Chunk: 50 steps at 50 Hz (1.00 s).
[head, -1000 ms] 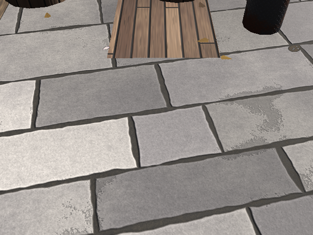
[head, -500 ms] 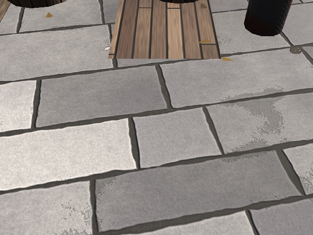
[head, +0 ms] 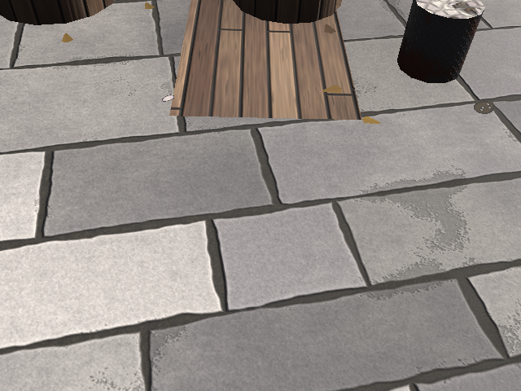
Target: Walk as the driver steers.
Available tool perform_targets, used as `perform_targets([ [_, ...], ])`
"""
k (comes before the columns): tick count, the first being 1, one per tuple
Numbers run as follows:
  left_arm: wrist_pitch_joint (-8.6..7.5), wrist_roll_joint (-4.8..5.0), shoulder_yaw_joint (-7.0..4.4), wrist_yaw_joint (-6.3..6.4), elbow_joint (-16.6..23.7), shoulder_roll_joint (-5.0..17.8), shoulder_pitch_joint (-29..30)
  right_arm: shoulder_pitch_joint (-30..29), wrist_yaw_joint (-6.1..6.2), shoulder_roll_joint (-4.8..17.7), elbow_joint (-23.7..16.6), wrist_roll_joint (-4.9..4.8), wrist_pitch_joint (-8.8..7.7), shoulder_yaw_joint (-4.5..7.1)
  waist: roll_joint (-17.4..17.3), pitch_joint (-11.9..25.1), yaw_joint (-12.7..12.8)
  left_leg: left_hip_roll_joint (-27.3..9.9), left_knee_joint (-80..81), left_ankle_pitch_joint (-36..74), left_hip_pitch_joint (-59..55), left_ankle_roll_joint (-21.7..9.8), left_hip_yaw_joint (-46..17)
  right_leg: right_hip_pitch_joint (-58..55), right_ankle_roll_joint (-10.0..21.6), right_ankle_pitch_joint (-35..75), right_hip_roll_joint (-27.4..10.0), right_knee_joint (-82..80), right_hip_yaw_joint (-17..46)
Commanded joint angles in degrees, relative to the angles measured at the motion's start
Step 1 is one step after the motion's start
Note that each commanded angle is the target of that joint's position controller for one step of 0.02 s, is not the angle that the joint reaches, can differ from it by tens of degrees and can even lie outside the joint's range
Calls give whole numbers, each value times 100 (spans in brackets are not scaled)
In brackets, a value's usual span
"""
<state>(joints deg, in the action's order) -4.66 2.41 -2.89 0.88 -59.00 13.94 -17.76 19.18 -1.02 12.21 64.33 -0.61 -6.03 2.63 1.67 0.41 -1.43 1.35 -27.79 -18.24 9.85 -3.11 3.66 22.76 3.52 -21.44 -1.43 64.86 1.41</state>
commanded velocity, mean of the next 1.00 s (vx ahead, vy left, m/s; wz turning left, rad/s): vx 0.47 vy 0.00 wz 0.24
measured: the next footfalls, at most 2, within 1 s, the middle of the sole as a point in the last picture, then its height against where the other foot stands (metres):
right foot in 0.36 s outside the picture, level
left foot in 0.92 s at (215, 344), level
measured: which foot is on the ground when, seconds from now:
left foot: down 0.00-0.38, up 0.40-0.90, down 0.92-1.00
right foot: up 0.00-0.34, down 0.36-0.94, up 0.96-1.00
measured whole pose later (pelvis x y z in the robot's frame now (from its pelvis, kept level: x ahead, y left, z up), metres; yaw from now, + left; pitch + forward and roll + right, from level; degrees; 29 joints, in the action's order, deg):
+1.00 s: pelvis +0.55 +0.01 -0.02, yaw +17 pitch +1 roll -1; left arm -5.2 1.1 -3.1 0.6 -54.8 15.2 -15.6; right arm 5.6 -2.4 14.8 45.3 -1.1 -3.4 4.8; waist -0.2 -3.8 0.4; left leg 3.2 -36.4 -10.4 27.6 -6.7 3.5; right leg 11.4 -0.4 -26.6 -2.5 65.1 -3.7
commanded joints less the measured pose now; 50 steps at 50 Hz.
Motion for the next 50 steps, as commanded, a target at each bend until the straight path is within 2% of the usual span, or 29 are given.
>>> perform_targets([
  [1, -173, -64, -161, -62, 481, 519, 545, 172, -21, 433, -222, 50, -48, -50, -599, -634, -9, -1513, 1988, 464, -968, -671, -1926, 2092, 114, 897, -609, 11, 183],
  [4, -78, -109, -134, -119, 602, 267, 893, 619, 98, 579, -170, 79, 32, -65, -563, -598, -67, -1355, 2064, 1697, -999, -729, -1306, 2120, -143, 1283, -584, -673, -105],
  [7, -70, -114, -34, -147, 948, 89, 1746, 657, 196, 771, -268, 93, 89, -43, -519, -750, -196, -1281, 2223, 1889, -709, -740, -968, 1954, -303, 1872, -455, -1972, -254],
  [12, -93, -57, 30, -288, 1258, 192, 2534, 1013, 229, 848, -221, -12, 118, 26, -615, -969, -288, -1460, 2297, 1947, -898, -711, -697, 1497, -183, 2349, -246, -3103, -356],
  [15, -141, -57, -41, -366, 1326, 423, 2401, 887, 232, 960, -266, -23, 173, 103, -687, -727, 7, -1644, 1736, 3259, -1488, -561, -560, 1042, 80, 1999, -92, -3416, -372],
  [16, -146, -64, -119, -363, 1255, 584, 2044, 806, 231, 1048, -305, -3, 204, 138, -824, -404, 235, -1649, 1257, 4362, -1595, -499, -496, 462, 182, 1838, 90, -3366, -491],
  [17, -137, -58, -248, -339, 1023, 794, 1229, 703, 228, 1047, -347, 28, 256, 143, -887, 101, 671, -1491, 297, 5249, -1480, -384, -330, -565, 326, 1738, 298, -3334, -618],
  [18, -106, -48, -382, -290, 724, 1057, 199, 633, 220, 964, -434, 65, 282, 98, -840, 714, 1127, -1236, -1025, 4947, -703, -196, -190, -2086, 526, 1697, 120, -3253, -380],
  [19, -85, -206, -514, -244, 546, 1632, -702, 1194, 149, 350, -576, 117, 219, -75, 360, 1745, 979, -488, -3335, 2567, 1440, 121, -58, -4428, 1316, 840, -1425, -3370, 1965],
  [20, -63, -203, -427, -258, 475, 1417, -837, 1320, 103, 17, -491, -23, 51, -181, 1217, 2461, 888, 264, -4841, -1258, 2474, 212, -789, -4944, 1779, -194, -2282, -4725, 4362],
  [21, -108, -156, -297, -267, 530, 1025, -289, 697, 87, 590, -669, -212, -84, -17, 849, 1526, 874, -91, -5363, -1133, 3063, 41, -1230, -4158, 1390, -438, -2053, -4970, 3823],
  [22, -143, -172, -214, -250, 659, 757, 276, 189, 112, 788, -847, -307, -135, 35, 528, 786, 703, -415, -5294, -650, 3149, -70, -1031, -3174, 1134, -12, -1899, -5056, 2810],
  [23, -204, -212, -146, -276, 688, 558, 714, -9, 171, 770, -876, -258, -112, 68, 65, 340, 466, -704, -4892, -155, 2849, -88, -948, -2199, 968, 635, -1694, -5250, 2021],
  [24, -268, -265, -95, -296, 672, 364, 952, 77, 219, 725, -838, -174, -19, 135, 138, 192, 228, -912, -4500, 138, 2449, -108, -984, -1619, 795, 993, -1465, -5404, 1414],
  [26, -289, -313, -79, -308, 545, 255, 961, 382, 225, 432, -755, -166, 182, 141, 301, 20, 12, -1012, -4191, 272, 1993, -124, -1009, -1013, 716, 1185, -1245, -5683, 753],
  [27, -303, -315, -94, -284, 476, 322, 874, 353, 232, 367, -785, -170, 252, 148, 285, -103, -27, -1023, -4091, 345, 2058, -108, -994, -859, 744, 1326, -1235, -5806, 522],
  [29, -318, -339, -136, -202, 402, 519, 748, -19, 246, 447, -970, -136, 325, 192, 202, -316, -36, -1037, -3762, 801, 2547, -36, -1074, -871, 795, 1537, -1255, -5978, 203],
  [32, -295, -366, -152, -73, 359, 621, 535, -550, 182, 501, -1187, -79, 284, 237, 63, -419, 62, -940, -2868, 1741, 3103, 56, -1150, -1238, 723, 1940, -1215, -6012, -234],
  [35, -265, -336, -151, 19, 381, 722, 385, -1133, 57, 414, -1400, -51, 229, 191, 0, -489, 231, -852, -1864, 2445, 2990, 87, -717, -1438, 576, 2215, -1120, -6050, -756],
  [40, -69, -240, -202, 68, 231, 864, -295, -2077, -148, 270, -1921, -49, 226, 76, -127, -722, 584, -740, -1010, 2077, 3484, -40, -260, -2709, 527, 2934, -1433, -5608, -1115],
  [41, -14, -221, -220, 70, 237, 906, -324, -2158, -192, 287, -2025, -59, 228, 77, -90, -717, 570, -681, -927, 1803, 3488, -95, -149, -2919, 504, 3305, -1504, -5420, -1173],
  [43, 72, -197, -265, 95, 343, 1055, -161, -2041, -268, 439, -2166, -79, 238, 138, 139, -483, 356, -380, -837, 1222, 2913, -276, 196, -3084, 386, 5083, -1546, -4811, -1366],
  [44, 113, -188, -294, 120, 406, 1150, -75, -1777, -287, 583, -2175, -86, 255, 209, 310, -232, 159, -152, -894, 923, 2410, -390, 377, -3110, 321, 6141, -1545, -4288, -1438],
  [45, 161, -190, -312, 139, 468, 1224, 26, -1182, -291, 814, -2089, -111, 266, 329, 411, 125, -193, 88, -860, 741, 1606, -544, 471, -2983, 242, 6795, -1492, -3414, -1493],
  [46, 177, -165, -295, 145, 541, 1217, 151, -250, -230, 1172, -1883, -128, 271, 526, 315, 615, -700, 287, -398, 1111, 189, -781, 360, -2411, 46, 6425, -1269, -2140, -1589],
  [47, 100, -278, -212, 124, 698, 1002, 53, 523, -75, 1748, -1735, -109, 338, 715, -529, 1192, -870, -713, -282, 1063, -1572, -1165, -1266, -845, -216, 3968, -939, -258, -1595],
  [48, -133, -298, 8, 6, 995, 230, -294, 223, -61, 2065, -1913, -91, 303, 726, -1658, 1770, -199, -2074, 669, 325, -3190, -2362, -4833, 1540, -546, -988, 482, 1764, -668],
  [49, -415, -72, -90, -102, 1154, 746, 378, 460, -73, 1602, -1905, 1, 269, 574, -980, 1978, -589, -2075, 1153, 303, -3355, -2180, -5001, 2184, -336, -963, 249, 2027, 476],
  [50, -520, 83, -110, -140, 1302, 828, 754, 261, -55, 1258, -1908, 22, 212, 495, -768, 1271, -539, -1869, 1093, 685, -2824, -1895, -4003, 2502, -172, -523, -39, 1756, 445],
])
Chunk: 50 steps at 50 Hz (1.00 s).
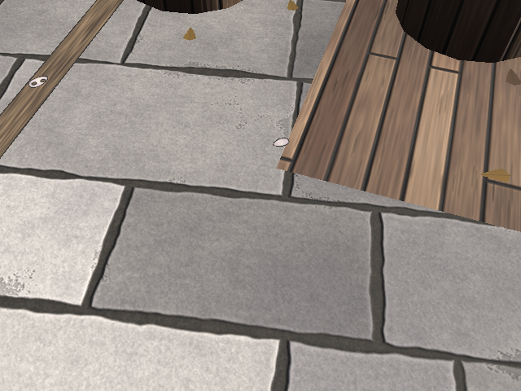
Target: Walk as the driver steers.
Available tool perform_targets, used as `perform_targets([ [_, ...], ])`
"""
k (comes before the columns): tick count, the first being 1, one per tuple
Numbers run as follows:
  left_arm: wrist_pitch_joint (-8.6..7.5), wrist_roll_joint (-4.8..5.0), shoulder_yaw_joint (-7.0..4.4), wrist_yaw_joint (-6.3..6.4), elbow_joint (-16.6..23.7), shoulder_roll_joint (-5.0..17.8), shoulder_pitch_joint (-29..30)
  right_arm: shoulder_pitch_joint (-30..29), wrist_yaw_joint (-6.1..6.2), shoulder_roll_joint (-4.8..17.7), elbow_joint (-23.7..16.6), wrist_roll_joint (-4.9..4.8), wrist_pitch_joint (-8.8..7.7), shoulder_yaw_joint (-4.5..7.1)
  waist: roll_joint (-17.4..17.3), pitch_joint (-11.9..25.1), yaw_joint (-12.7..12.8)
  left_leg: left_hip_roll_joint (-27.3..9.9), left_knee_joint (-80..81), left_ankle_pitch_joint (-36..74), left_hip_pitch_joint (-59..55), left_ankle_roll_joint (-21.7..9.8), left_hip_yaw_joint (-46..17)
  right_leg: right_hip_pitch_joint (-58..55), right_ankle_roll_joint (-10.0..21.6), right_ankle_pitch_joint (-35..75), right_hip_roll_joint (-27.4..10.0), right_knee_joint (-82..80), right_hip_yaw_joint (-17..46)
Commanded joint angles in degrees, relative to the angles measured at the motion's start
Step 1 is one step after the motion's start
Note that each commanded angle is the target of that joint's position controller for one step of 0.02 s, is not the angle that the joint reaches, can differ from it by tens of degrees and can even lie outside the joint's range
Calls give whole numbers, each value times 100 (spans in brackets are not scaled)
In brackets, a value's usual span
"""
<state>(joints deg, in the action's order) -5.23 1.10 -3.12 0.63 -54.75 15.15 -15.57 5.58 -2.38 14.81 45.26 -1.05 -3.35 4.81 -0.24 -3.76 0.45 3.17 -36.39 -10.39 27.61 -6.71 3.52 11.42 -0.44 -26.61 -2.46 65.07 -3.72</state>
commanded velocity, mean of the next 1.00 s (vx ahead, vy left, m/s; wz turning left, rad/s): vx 0.50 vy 0.00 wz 0.24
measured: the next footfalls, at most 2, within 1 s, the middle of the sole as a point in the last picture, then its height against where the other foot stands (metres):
right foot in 0.40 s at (318, 388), level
left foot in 0.88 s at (192, 330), level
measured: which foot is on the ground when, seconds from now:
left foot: down 0.00-0.40, up 0.42-0.86, down 0.88-1.00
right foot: up 0.00-0.38, down 0.40-0.88, up 0.90-1.00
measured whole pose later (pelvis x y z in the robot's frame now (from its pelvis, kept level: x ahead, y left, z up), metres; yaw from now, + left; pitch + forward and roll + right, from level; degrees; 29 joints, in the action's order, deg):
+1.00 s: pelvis +0.53 +0.08 +0.02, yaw +11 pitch +2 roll +0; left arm -3.6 1.9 -3.6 0.1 -48.4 17.1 -19.9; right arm 8.8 -0.6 13.9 39.2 0.4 -5.4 2.8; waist 2.1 0.0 1.8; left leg -0.4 -27.9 -11.0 19.3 -1.1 2.6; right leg 24.3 0.7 -23.3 -1.7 64.5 2.8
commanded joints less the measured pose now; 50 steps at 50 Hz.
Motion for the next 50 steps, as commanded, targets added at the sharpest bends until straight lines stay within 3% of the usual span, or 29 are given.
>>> perform_targets([
  [1, -484, 132, -85, -81, 837, 656, 567, 1179, 61, 796, -82, 31, -109, 217, 73, 1119, -401, -1756, 1982, 541, -3615, -1307, -3209, 3388, 247, 409, -214, 1109, 920],
  [2, -427, -18, -158, -33, 786, 742, 558, 804, 69, 598, -186, 30, -132, 157, 162, 903, -188, -1531, 2049, 1030, -2878, -1137, -2690, 2953, 203, 616, -396, 564, 886],
  [3, -331, -62, -191, -35, 783, 752, 430, 622, 93, 525, -284, 69, -134, 115, 99, 785, -9, -1401, 2188, 1289, -2372, -1113, -2478, 2586, 139, 745, -487, 343, 904],
  [5, -186, -146, -195, -26, 872, 625, 400, 659, 153, 689, -313, 36, -143, 143, 63, 649, 117, -1305, 2357, 1687, -1836, -1153, -2259, 2372, -70, 884, -496, -192, 797],
  [7, -121, -201, -159, 7, 1043, 512, 774, 834, 242, 903, -313, 24, -143, 200, -11, 489, 55, -1162, 2447, 1863, -1514, -1106, -1961, 2433, -259, 1399, -413, -964, 674],
  [11, -148, -162, -65, -34, 1321, 324, 1655, 1154, 326, 967, -294, -18, -65, 226, -346, 360, -300, -726, 2303, 1215, -1194, -683, -1586, 1970, -307, 2979, 5, -2883, 539],
  [14, -188, -69, -79, -92, 1515, 445, 2020, 1429, 320, 943, -215, -41, -32, 223, -512, 367, -461, -867, 2095, 750, -1402, -552, -1932, 1734, -242, 3257, 171, -3443, 620],
  [17, -276, -49, -161, -161, 1578, 707, 1946, 1474, 365, 897, -231, -42, 18, 216, -645, 426, -343, -1116, 1569, 585, -1972, -455, -2478, 1601, -68, 2703, 182, -3770, 801],
  [19, -346, -61, -246, -164, 1438, 849, 1337, 1335, 384, 839, -323, -13, 54, 195, -779, 609, 19, -1007, 1022, 967, -2025, -306, -2606, 821, 150, 2389, 239, -4024, 673],
  [20, -379, -146, -332, -138, 1319, 1049, 667, 1264, 363, 614, -415, 19, 41, 109, -642, 1133, 344, -693, 107, 1093, -1719, -122, -2366, -307, 393, 2371, -102, -3951, 898],
  [21, -356, -192, -409, -91, 1241, 1396, -282, 1367, 355, 312, -556, 137, 31, -14, 147, 2011, 636, -225, -1588, -164, -866, 130, -1755, -1865, 706, 2086, -1147, -3855, 1984],
  [22, -275, -219, -490, -145, 1021, 1715, -566, 2278, 335, 125, -716, -112, -34, -75, 2360, 2468, 117, 284, -3252, -2542, 1203, 410, -1329, -3315, 1619, 652, -2271, -4570, 4870],
  [23, -249, -104, -344, -161, 1209, 1044, -305, 2132, 361, 804, -508, -177, -17, 34, 1386, 1906, 289, -200, -3926, -2207, 1800, 473, -1526, -2950, 1440, -478, -2163, -4793, 4834],
  [24, -201, -81, -256, -129, 1277, 718, -44, 1479, 354, 1064, -604, -114, 20, 107, 780, 1206, 437, -388, -4000, -1630, 1917, 498, -1336, -2212, 1163, -235, -1912, -4829, 3764],
  [25, -161, -141, -212, -127, 1305, 669, 241, 1205, 363, 981, -662, -49, 51, 109, 352, 827, 313, -600, -3851, -1213, 1653, 527, -1186, -1451, 1047, 578, -1663, -4930, 3038],
  [26, -144, -180, -176, -145, 1217, 570, 315, 1012, 350, 838, -721, 32, 41, 97, 315, 541, 238, -715, -3524, -968, 1482, 514, -1196, -896, 1070, 1150, -1403, -5053, 2619],
  [27, -159, -227, -146, -159, 1143, 528, 298, 1084, 319, 661, -734, 7, 38, 74, 466, 470, 98, -808, -3310, -859, 1177, 483, -1188, -538, 1077, 1473, -1218, -5187, 2270],
  [29, -198, -154, -147, -197, 1015, 530, 209, 1158, 293, 432, -749, -5, 34, 16, 574, 457, -27, -836, -2854, -882, 1009, 496, -978, -339, 1264, 1955, -1072, -5390, 1939],
  [31, -202, -67, -194, -191, 961, 721, 160, 828, 286, 358, -896, 88, -6, -39, 486, 383, -34, -936, -2133, -642, 1155, 581, -775, -338, 1440, 2524, -1101, -5541, 1783],
  [34, -107, 3, -251, -139, 923, 920, 37, 215, 232, 224, -1039, 101, -122, -140, 408, 360, 129, -848, -786, 200, 807, 692, -594, -237, 1348, 2860, -885, -5573, 1364],
  [39, 35, 88, -279, -106, 743, 1054, -526, -517, 128, 383, -1217, -11, -230, -125, 569, 307, 358, -483, 436, 791, 106, 772, -490, -334, 1179, 2653, -931, -5275, 1433],
  [41, 93, 104, -290, -76, 719, 1095, -538, -426, 106, 550, -1229, -31, -285, -57, 664, 357, 179, -443, 826, 670, -351, 654, -544, -410, 1037, 2414, -1035, -5010, 1665],
  [43, 114, 68, -235, -54, 740, 952, -481, 396, 165, 825, -980, 23, -306, 102, 597, 763, -283, -422, 1141, 638, -1794, 424, -477, -76, 771, 2805, -715, -4152, 1482],
  [44, 85, -17, -111, -68, 875, 614, -352, 1266, 236, 1167, -876, 145, -308, 221, 205, 1413, -714, -1246, 1034, 550, -3130, 84, -1226, 669, 528, 2249, -341, -2713, 1176],
  [45, -2, -29, 42, -46, 1051, 97, -862, 1785, 267, 1653, -799, 236, -212, 333, -1259, 2135, -624, -2666, 1282, -16, -4853, -635, -3250, 2587, 156, 93, 343, -743, 502],
  [46, -46, 97, -39, -39, 1056, 491, -840, 1953, 244, 1314, -716, 205, -192, 254, -1416, 2173, -698, -2813, 1729, -942, -4685, -858, -4280, 3316, 136, -721, 233, 301, 964],
  [47, -28, 159, -149, -40, 1110, 833, -557, 1683, 230, 992, -711, 133, -205, 147, -1016, 1475, -649, -2609, 1847, -1134, -4146, -689, -3583, 3617, 165, -289, -22, 678, 1080],
  [49, 64, 67, -176, -36, 1169, 772, -197, 1019, 183, 588, -704, 132, -227, 13, -681, 742, -358, -2140, 2200, -489, -2957, -481, -2399, 3378, 139, 499, -337, 477, 943],
  [50, 137, 50, -198, -50, 1179, 702, -199, 798, 172, 467, -678, 154, -254, -17, -741, 532, -189, -1985, 2401, -122, -2509, -414, -1964, 3130, 121, 736, -466, 296, 983],
])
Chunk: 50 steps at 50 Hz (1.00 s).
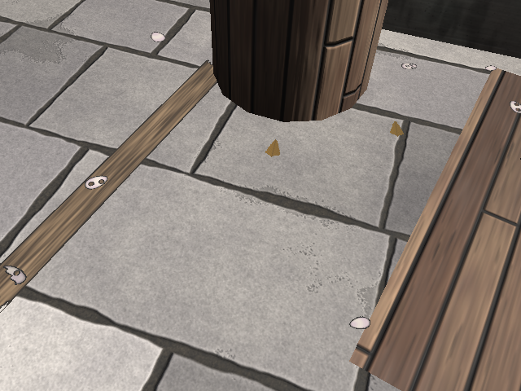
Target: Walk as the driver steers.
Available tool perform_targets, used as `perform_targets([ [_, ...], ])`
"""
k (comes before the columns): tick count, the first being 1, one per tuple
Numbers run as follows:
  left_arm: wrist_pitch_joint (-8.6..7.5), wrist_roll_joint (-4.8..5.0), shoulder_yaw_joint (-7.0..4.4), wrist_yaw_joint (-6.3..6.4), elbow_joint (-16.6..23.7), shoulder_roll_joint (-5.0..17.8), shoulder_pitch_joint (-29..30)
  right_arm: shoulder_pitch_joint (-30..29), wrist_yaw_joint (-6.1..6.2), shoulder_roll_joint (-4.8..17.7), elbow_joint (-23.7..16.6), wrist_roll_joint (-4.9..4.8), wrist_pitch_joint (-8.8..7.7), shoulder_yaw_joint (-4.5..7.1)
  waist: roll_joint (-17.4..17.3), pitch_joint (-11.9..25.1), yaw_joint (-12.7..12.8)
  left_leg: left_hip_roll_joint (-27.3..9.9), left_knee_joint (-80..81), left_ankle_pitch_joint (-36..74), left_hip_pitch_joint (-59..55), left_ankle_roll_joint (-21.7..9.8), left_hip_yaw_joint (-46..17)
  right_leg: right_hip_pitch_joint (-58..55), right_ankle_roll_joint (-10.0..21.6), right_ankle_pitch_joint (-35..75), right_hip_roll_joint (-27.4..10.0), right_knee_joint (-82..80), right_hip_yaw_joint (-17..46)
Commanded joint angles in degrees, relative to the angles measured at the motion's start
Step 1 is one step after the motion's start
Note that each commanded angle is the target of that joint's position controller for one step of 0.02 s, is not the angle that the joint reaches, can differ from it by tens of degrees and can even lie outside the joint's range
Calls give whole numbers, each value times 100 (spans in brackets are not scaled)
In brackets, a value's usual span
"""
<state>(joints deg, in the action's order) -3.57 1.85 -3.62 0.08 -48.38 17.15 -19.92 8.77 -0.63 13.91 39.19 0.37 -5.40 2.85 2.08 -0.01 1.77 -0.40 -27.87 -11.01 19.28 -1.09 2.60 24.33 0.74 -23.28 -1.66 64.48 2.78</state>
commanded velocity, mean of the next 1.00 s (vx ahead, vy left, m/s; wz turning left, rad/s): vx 0.44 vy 0.00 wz -0.49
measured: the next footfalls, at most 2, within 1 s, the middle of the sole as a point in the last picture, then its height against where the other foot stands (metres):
right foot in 0.38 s outside the picture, level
left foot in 0.86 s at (307, 329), level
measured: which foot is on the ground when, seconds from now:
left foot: down 0.00-0.38, up 0.40-0.84, down 0.86-1.00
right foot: up 0.00-0.36, down 0.38-0.88, up 0.90-1.00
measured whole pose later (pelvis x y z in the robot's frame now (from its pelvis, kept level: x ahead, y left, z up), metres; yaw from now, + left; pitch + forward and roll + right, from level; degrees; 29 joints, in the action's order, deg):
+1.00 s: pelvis +0.49 -0.12 -0.01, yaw -31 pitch +2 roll +0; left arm 0.8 0.7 -3.4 1.5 -41.0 17.3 -16.0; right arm 5.7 -1.7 14.0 41.0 1.3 -4.5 2.0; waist 1.8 -2.5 1.0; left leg 1.3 -28.7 -6.8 23.6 -1.8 1.0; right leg 23.7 -2.7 -31.2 2.6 64.9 6.7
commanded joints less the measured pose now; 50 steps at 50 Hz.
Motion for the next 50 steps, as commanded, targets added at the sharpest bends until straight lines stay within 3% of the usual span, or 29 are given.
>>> perform_targets([
  [1, 41, -8, -134, -16, 567, 389, 220, 349, -6, 553, -35, 21, -78, 196, -989, 48, -214, -1565, 1716, 213, -1368, -955, -1560, 1636, -25, 561, -599, 263, 313],
  [4, 157, -36, -105, -46, 727, 199, 429, 342, 39, 707, 113, 35, -154, 280, -704, -84, -120, -1580, 1958, 1044, -1177, -1032, -855, 1706, -147, 1069, -631, -85, 317],
  [8, 151, -58, -38, -162, 946, 85, 996, 459, 114, 930, 284, 24, -120, 357, -563, -205, -260, -1451, 2019, 1327, -1284, -910, -3, 1617, -150, 2160, -580, -1351, 134],
  [11, 137, -72, 3, -269, 1177, 61, 1606, 675, 146, 1111, 401, -39, -61, 412, -487, -364, -481, -1504, 1987, 1273, -1478, -797, 376, 1442, -35, 2451, -482, -2134, -170],
  [14, 153, -57, -14, -350, 1407, 160, 1974, 865, 143, 1260, 529, -137, 34, 471, -505, -492, -551, -1672, 1758, 1477, -1994, -671, 566, 1468, 173, 2012, -405, -2558, -361],
  [16, 168, -71, -79, -382, 1503, 295, 1923, 858, 154, 1409, 558, -179, 113, 512, -621, -352, -413, -1710, 1206, 2853, -2260, -555, 746, 1087, 388, 1439, -146, -2702, -645],
  [17, 184, -77, -156, -375, 1476, 422, 1628, 833, 168, 1506, 552, -204, 159, 534, -719, -95, -211, -1671, 626, 3917, -2305, -485, 858, 567, 515, 1152, 99, -2723, -847],
  [18, 193, -61, -297, -351, 1294, 635, 863, 754, 181, 1520, 538, -231, 213, 526, -662, 317, 247, -1500, -428, 4565, -2119, -349, 1054, -469, 692, 1303, 409, -3036, -1014],
  [19, 232, -48, -513, -261, 1019, 1047, -124, 864, 209, 1354, 503, -175, 209, 450, -443, 853, 673, -1267, -1871, 3971, -1188, -110, 1153, -2137, 917, 1586, 496, -3162, -738],
  [20, 249, -8, -660, -153, 978, 1797, -355, 1305, 169, 619, 206, 114, 120, 210, 1156, 1262, 263, -504, -4101, -685, 1315, 294, 1042, -4136, 1749, 1553, -1061, -3336, 2002],
  [21, 150, -44, -566, -194, 1219, 1727, -448, 1114, 105, 641, 47, -2, -118, 117, 1039, 2358, 343, 195, -5174, -2509, 2368, 344, -430, -4883, 2478, 422, -1830, -4479, 4615],
  [22, 70, -92, -434, -243, 1141, 1279, -385, 355, 53, 1099, -100, -267, -237, 238, 346, 1738, 583, -101, -5300, -1992, 2968, 213, -765, -4567, 2074, 513, -1696, -4772, 3959],
  [23, 19, -79, -380, -237, 1113, 1095, -139, 188, 61, 1040, -154, -275, -296, 204, 257, 1083, 411, -319, -4911, -1482, 3023, 104, -694, -3786, 1876, 859, -1474, -4737, 3186],
  [24, 13, -68, -308, -217, 1186, 878, 297, 231, 116, 1021, -54, -123, -297, 210, -65, 686, 131, -553, -4443, -1098, 2655, 111, -704, -2903, 1683, 1371, -1224, -4717, 2550],
  [25, 16, -122, -246, -193, 1282, 707, 618, 337, 142, 1088, -10, -25, -244, 258, 20, 491, -112, -697, -4055, -856, 2158, 141, -734, -2168, 1599, 1922, -1035, -4808, 2113],
  [26, 17, -174, -226, -171, 1367, 657, 768, 417, 129, 1087, -5, -2, -165, 276, 114, 436, -253, -735, -3882, -713, 1814, 177, -740, -1735, 1586, 2151, -909, -4948, 1940],
  [29, -31, -146, -264, -79, 1315, 770, 701, 329, 132, 849, -43, 59, -20, 224, 50, 318, -321, -622, -3183, -285, 1612, 391, -588, -1151, 1635, 2803, -724, -5125, 1474],
  [34, 23, -67, -298, 52, 1141, 862, 289, -753, 57, 585, -299, 15, -51, 87, 238, 42, 86, -243, -1049, 1360, 1351, 509, -565, -955, 1273, 2092, -388, -5063, 1154],
  [37, 71, -44, -307, 78, 1010, 888, 38, -1119, -37, 692, -402, -49, -121, 101, 313, -65, 219, -60, -403, 1598, 1093, 445, -590, -1133, 1185, 2037, -501, -4802, 1381],
  [40, 164, -89, -287, 133, 921, 788, -81, -943, -112, 862, -379, 25, -193, 179, 470, 93, 151, 54, -44, 1350, 810, 207, -582, -1703, 945, 2874, -624, -4045, 1638],
  [42, 198, -101, -238, 151, 989, 630, 136, -387, -97, 904, -239, 108, -246, 230, 489, 349, -190, 80, 426, 1770, -22, -53, -401, -1789, 667, 3535, -349, -3308, 1569],
  [43, 176, -168, -154, 147, 1105, 390, 140, 27, -71, 1146, -233, 217, -281, 274, 200, 916, -349, -533, 193, 3286, -1124, -329, -818, -1448, 413, 3095, -19, -2404, 1359],
  [44, 143, -201, -54, 150, 1090, 141, -595, 520, -41, 1464, -200, 331, -236, 332, -1035, 1756, -240, -1870, -196, 5062, -3025, -1221, -2250, -57, -11, 500, 599, -619, 945],
  [45, 131, -128, -52, 121, 991, 368, -1157, 839, -90, 1326, 3, 128, -112, 333, -1968, 2380, -195, -2564, 74, 4319, -3587, -1873, -3721, 764, -243, -1783, 783, 584, 818],
  [46, 196, -51, -165, 118, 904, 796, -878, 679, -105, 1058, -69, -15, -31, 254, -1214, 1885, -314, -2322, 350, 2889, -3049, -1684, -3551, 1093, -337, -1506, 523, 1066, 981],
  [47, 289, -46, -189, 144, 996, 861, -280, 360, -91, 851, -124, 8, 39, 169, -790, 1292, -360, -2019, 491, 2144, -2418, -1413, -2926, 1235, -394, -1160, 355, 1103, 773],
  [48, 387, -98, -179, 169, 1055, 783, 57, -10, -98, 617, -133, 52, 79, 53, -589, 812, -268, -1728, 680, 1917, -1648, -1278, -2413, 1125, -424, -942, 182, 727, 658],
  [49, 474, -142, -169, 185, 1107, 666, 171, -315, -98, 493, -125, 87, 97, -13, -678, 568, -87, -1522, 851, 1755, -991, -1154, -2066, 749, -431, -743, -49, 166, 618],
  [50, 531, -152, -122, 190, 1079, 471, 86, -478, -101, 556, -80, 120, 125, 1, -874, 426, 44, -1239, 1014, 1781, -459, -1048, -1664, 248, -448, -579, -89, -435, 400],
])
